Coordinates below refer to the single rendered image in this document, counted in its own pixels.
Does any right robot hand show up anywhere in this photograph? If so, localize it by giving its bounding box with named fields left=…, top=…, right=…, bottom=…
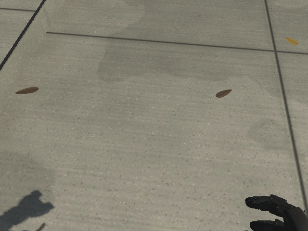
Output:
left=244, top=194, right=308, bottom=231

